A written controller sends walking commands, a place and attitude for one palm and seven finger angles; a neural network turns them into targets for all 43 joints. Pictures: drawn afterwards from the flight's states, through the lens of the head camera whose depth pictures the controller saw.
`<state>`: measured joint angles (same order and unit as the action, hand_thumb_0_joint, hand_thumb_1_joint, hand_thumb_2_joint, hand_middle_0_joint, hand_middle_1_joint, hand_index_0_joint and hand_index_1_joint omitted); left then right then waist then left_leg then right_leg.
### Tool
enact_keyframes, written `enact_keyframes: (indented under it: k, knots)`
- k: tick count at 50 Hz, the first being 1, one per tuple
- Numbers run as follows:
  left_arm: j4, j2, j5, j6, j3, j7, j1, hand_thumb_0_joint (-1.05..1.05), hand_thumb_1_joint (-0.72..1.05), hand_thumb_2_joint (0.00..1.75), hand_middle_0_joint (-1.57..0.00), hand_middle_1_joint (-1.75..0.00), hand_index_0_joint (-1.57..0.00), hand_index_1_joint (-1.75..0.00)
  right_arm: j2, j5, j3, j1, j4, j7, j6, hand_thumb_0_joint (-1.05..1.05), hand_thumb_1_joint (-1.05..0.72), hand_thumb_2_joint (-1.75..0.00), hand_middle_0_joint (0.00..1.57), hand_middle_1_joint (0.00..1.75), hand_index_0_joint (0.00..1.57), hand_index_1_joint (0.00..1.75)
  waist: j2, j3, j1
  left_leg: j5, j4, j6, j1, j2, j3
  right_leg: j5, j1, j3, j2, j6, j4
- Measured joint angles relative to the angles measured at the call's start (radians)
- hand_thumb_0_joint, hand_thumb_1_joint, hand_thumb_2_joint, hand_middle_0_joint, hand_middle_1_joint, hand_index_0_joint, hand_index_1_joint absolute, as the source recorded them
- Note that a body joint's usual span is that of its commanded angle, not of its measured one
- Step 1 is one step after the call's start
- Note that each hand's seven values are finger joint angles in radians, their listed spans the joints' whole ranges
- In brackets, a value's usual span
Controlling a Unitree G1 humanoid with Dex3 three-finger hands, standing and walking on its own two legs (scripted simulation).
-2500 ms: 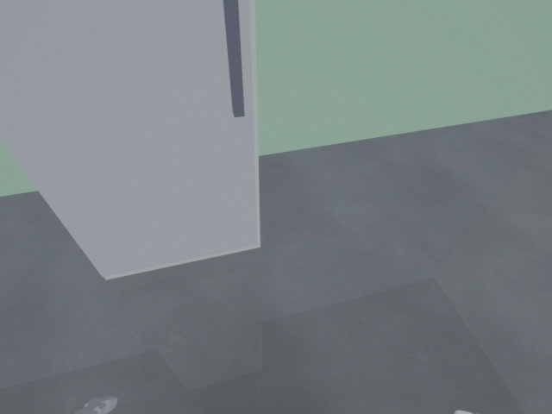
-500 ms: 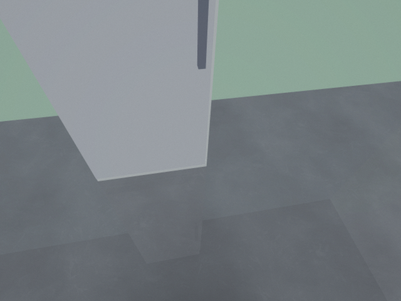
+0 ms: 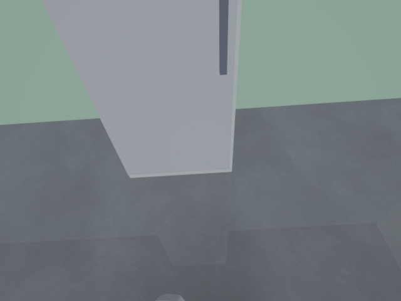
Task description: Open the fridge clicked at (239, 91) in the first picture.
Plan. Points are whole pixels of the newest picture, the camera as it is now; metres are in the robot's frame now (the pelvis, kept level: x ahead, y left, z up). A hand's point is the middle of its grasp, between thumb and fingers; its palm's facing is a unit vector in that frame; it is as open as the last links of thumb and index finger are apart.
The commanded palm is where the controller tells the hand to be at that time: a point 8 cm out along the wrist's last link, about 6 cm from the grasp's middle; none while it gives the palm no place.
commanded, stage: take the last steps up to it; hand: right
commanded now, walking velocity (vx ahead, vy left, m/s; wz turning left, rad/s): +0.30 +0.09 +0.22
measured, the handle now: (222, 29) +0.89 -0.03 +0.13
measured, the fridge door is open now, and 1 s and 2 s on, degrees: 0 0 0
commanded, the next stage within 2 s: come to a stop and stand still in 1.18 s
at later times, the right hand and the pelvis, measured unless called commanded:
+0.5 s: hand out of the picture +0.09 -0.14 -0.17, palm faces -0.04 +0.98 -0.20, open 7.2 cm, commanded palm none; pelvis +0.07 +0.04 +0.00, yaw +4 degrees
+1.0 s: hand (284, 243) +0.30 -0.19 -0.18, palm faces -0.04 +0.99 -0.14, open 7.4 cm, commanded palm none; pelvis +0.25 -0.01 +0.00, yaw +6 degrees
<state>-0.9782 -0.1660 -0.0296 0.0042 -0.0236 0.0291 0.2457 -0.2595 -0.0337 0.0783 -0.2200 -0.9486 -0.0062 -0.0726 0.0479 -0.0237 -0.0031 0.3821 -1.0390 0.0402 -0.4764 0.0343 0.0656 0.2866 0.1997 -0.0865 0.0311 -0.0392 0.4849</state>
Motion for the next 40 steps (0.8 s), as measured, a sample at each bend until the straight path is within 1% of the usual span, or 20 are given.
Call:
enact_keyframes:
  k: [2, 4, 8, 11, 12, 14, 15, 16, 18, 20, 22, 24, 27, 31, 33, 35, 36, 37, 38, 40]
  knots:
    - [-0.006, 0.007, -0.002, -0.006, 0.003, 0.000, 0.006, 0.00, 0.90, 0.89, -0.20, -0.30, -0.20, -0.30, 0.001, 0.001, -0.001, -0.006, -0.006, -0.002, 0.005, 0.01, -0.91, -0.90, 0.20, 0.30, 0.19, 0.30, -0.006, 0.002, -0.002, 0.003, 0.022, 0.004, 0.026, -0.021, -0.023, -0.008, -0.009, -0.017, 0.005, -0.002, -0.018]
    - [-0.009, 0.013, -0.005, -0.015, 0.002, -0.001, 0.016, 0.00, 0.90, 0.89, -0.20, -0.30, -0.20, -0.30, 0.006, 0.000, -0.005, -0.014, -0.016, -0.007, 0.003, 0.01, -0.91, -0.90, 0.20, 0.30, 0.19, 0.30, -0.015, 0.005, 0.004, 0.023, 0.069, 0.004, 0.060, -0.038, -0.045, -0.009, -0.017, -0.034, 0.011, -0.002, -0.028]
    - [-0.026, 0.013, -0.010, -0.029, -0.004, -0.007, 0.047, 0.00, 0.90, 0.89, -0.20, -0.30, -0.20, -0.30, 0.027, -0.004, -0.016, -0.018, -0.040, -0.023, 0.000, 0.01, -0.91, -0.90, 0.20, 0.30, 0.19, 0.30, -0.037, 0.009, 0.028, 0.063, 0.193, -0.006, 0.122, -0.060, -0.088, -0.005, -0.033, -0.065, 0.026, 0.005, -0.043]
    - [-0.052, 0.001, -0.012, -0.031, -0.011, -0.010, 0.079, 0.00, 0.90, 0.89, -0.20, -0.30, -0.20, -0.30, 0.047, -0.003, -0.024, -0.006, -0.049, -0.031, 0.009, 0.01, -0.91, -0.90, 0.20, 0.30, 0.19, 0.30, -0.054, 0.007, 0.049, 0.073, 0.309, -0.020, 0.168, -0.065, -0.114, 0.005, -0.043, -0.080, 0.041, 0.019, -0.040]
    - [-0.063, -0.004, -0.013, -0.030, -0.013, -0.011, 0.092, 0.00, 0.90, 0.89, -0.20, -0.30, -0.20, -0.30, 0.053, -0.002, -0.026, 0.001, -0.051, -0.033, 0.015, 0.01, -0.91, -0.90, 0.20, 0.30, 0.19, 0.30, -0.060, 0.006, 0.056, 0.060, 0.359, -0.025, 0.189, -0.064, -0.122, 0.012, -0.043, -0.082, 0.047, 0.025, -0.033]
    - [-0.087, -0.013, -0.011, -0.025, -0.017, -0.012, 0.123, 0.00, 0.90, 0.89, -0.20, -0.30, -0.20, -0.30, 0.065, 0.000, -0.030, 0.012, -0.050, -0.033, 0.034, 0.01, -0.91, -0.90, 0.20, 0.30, 0.19, 0.30, -0.066, 0.007, 0.060, -0.014, 0.491, -0.038, 0.247, -0.059, -0.139, 0.039, -0.038, -0.082, 0.056, 0.042, 0.007]
    - [-0.099, -0.015, -0.007, -0.023, -0.018, -0.014, 0.141, 0.00, 0.90, 0.89, -0.20, -0.30, -0.20, -0.30, 0.068, 0.001, -0.032, 0.015, -0.048, -0.030, 0.050, 0.01, -0.91, -0.90, 0.20, 0.30, 0.19, 0.30, -0.063, 0.011, 0.058, -0.062, 0.549, -0.049, 0.275, -0.060, -0.141, 0.063, -0.026, -0.081, 0.059, 0.051, 0.046]
    - [-0.117, -0.021, -0.002, -0.017, -0.018, -0.016, 0.152, 0.00, 0.90, 0.89, -0.20, -0.30, -0.20, -0.30, 0.078, 0.001, -0.034, 0.021, -0.054, -0.024, 0.065, 0.01, -0.91, -0.90, 0.20, 0.30, 0.19, 0.30, -0.074, 0.008, 0.056, -0.096, 0.545, -0.054, 0.281, -0.052, -0.149, 0.113, -0.006, -0.068, 0.070, 0.053, 0.114]
    - [-0.147, -0.029, -0.004, 0.005, -0.021, -0.023, 0.167, 0.00, 0.90, 0.89, -0.20, -0.30, -0.20, -0.30, 0.097, 0.006, -0.041, 0.012, -0.058, -0.013, 0.087, 0.01, -0.91, -0.90, 0.20, 0.30, 0.19, 0.30, -0.087, 0.017, 0.049, -0.073, 0.531, -0.058, 0.301, -0.042, -0.169, 0.199, 0.067, -0.024, 0.071, 0.049, 0.295]
    - [-0.162, -0.030, -0.007, 0.020, -0.025, -0.032, 0.167, 0.01, 0.90, 0.89, -0.20, -0.29, -0.20, -0.30, 0.102, 0.012, -0.031, -0.019, -0.061, 0.006, 0.104, 0.00, -0.93, -0.90, 0.20, 0.30, 0.20, 0.30, -0.078, 0.032, 0.031, -0.056, 0.561, -0.061, 0.337, -0.039, -0.171, 0.182, 0.145, -0.010, 0.068, 0.047, 0.440]
    - [-0.158, -0.030, -0.011, 0.021, -0.031, -0.039, 0.149, 0.01, 0.91, 0.89, -0.20, -0.29, -0.19, -0.30, 0.094, 0.009, -0.029, -0.054, -0.076, 0.015, 0.111, 0.00, -0.94, -0.90, 0.21, 0.30, 0.20, 0.30, -0.068, 0.037, 0.022, -0.061, 0.604, -0.060, 0.376, -0.035, -0.166, 0.126, 0.213, -0.008, 0.074, 0.052, 0.514]
    - [-0.137, -0.031, -0.012, 0.014, -0.037, -0.041, 0.122, 0.01, 0.91, 0.89, -0.20, -0.29, -0.19, -0.30, 0.092, 0.007, -0.033, -0.089, -0.102, 0.018, 0.115, 0.00, -0.94, -0.90, 0.21, 0.30, 0.20, 0.30, -0.065, 0.032, 0.024, -0.066, 0.643, -0.058, 0.413, -0.031, -0.167, 0.068, 0.270, -0.008, 0.085, 0.063, 0.528]
    - [-0.103, -0.028, -0.007, 0.004, -0.042, -0.046, 0.073, 0.01, 0.91, 0.89, -0.20, -0.29, -0.19, -0.30, 0.099, 0.005, -0.044, -0.137, -0.142, 0.019, 0.118, 0.00, -0.93, -0.90, 0.20, 0.30, 0.20, 0.30, -0.065, 0.018, 0.026, -0.060, 0.684, -0.051, 0.462, -0.024, -0.170, -0.002, 0.330, -0.011, 0.099, 0.072, 0.487]
    - [-0.068, -0.013, -0.001, -0.007, -0.038, -0.057, 0.002, 0.01, 0.91, 0.89, -0.20, -0.29, -0.19, -0.30, 0.112, 0.001, -0.053, -0.190, -0.184, 0.018, 0.121, 0.00, -0.92, -0.90, 0.20, 0.30, 0.20, 0.30, -0.055, -0.007, 0.006, -0.024, 0.698, -0.030, 0.511, -0.026, -0.168, -0.049, 0.340, -0.025, 0.103, 0.065, 0.344]
    - [-0.055, -0.004, 0.002, -0.017, -0.034, -0.061, -0.028, 0.00, 0.91, 0.89, -0.20, -0.29, -0.19, -0.30, 0.115, -0.001, -0.053, -0.210, -0.201, 0.017, 0.119, 0.00, -0.92, -0.90, 0.20, 0.30, 0.20, 0.30, -0.043, -0.018, -0.008, 0.010, 0.684, -0.014, 0.530, -0.035, -0.168, -0.050, 0.314, -0.034, 0.093, 0.052, 0.264]
    - [-0.040, 0.004, 0.001, -0.036, -0.029, -0.060, -0.049, 0.00, 0.91, 0.89, -0.20, -0.29, -0.19, -0.30, 0.116, 0.001, -0.051, -0.233, -0.215, 0.016, 0.117, 0.01, -0.91, -0.90, 0.20, 0.30, 0.20, 0.30, -0.027, -0.027, -0.017, 0.072, 0.613, 0.002, 0.529, -0.055, -0.162, -0.079, 0.257, -0.048, 0.071, 0.037, 0.171]
    - [-0.036, 0.012, -0.003, -0.050, -0.027, -0.055, -0.062, 0.00, 0.91, 0.89, -0.20, -0.29, -0.19, -0.30, 0.114, 0.004, -0.049, -0.233, -0.223, 0.014, 0.112, 0.01, -0.91, -0.90, 0.20, 0.30, 0.20, 0.30, -0.007, -0.038, -0.014, 0.110, 0.523, -0.003, 0.503, -0.080, -0.156, -0.090, 0.249, -0.060, 0.053, 0.014, 0.183]
    - [-0.031, 0.018, -0.006, -0.062, -0.025, -0.051, -0.071, 0.00, 0.91, 0.89, -0.20, -0.29, -0.19, -0.30, 0.114, 0.008, -0.047, -0.227, -0.228, 0.012, 0.103, 0.01, -0.91, -0.90, 0.20, 0.30, 0.20, 0.30, 0.002, -0.046, -0.016, 0.135, 0.373, -0.018, 0.447, -0.089, -0.137, -0.066, 0.249, -0.071, 0.047, -0.010, 0.215]
    - [-0.027, 0.021, -0.006, -0.070, -0.020, -0.046, -0.075, 0.00, 0.91, 0.89, -0.20, -0.29, -0.19, -0.30, 0.114, 0.011, -0.047, -0.220, -0.229, 0.009, 0.095, 0.01, -0.91, -0.90, 0.20, 0.30, 0.20, 0.30, 0.000, -0.050, -0.019, 0.151, 0.207, -0.034, 0.378, -0.082, -0.112, -0.036, 0.238, -0.081, 0.047, -0.027, 0.231]
    - [-0.032, 0.030, -0.001, -0.074, -0.015, -0.035, -0.070, 0.00, 0.91, 0.89, -0.20, -0.29, -0.19, -0.30, 0.112, 0.010, -0.043, -0.198, -0.226, 0.006, 0.085, 0.01, -0.91, -0.90, 0.20, 0.30, 0.20, 0.30, -0.007, -0.044, -0.016, 0.102, -0.052, -0.056, 0.250, -0.071, -0.093, -0.010, 0.188, -0.098, 0.043, -0.041, 0.199]
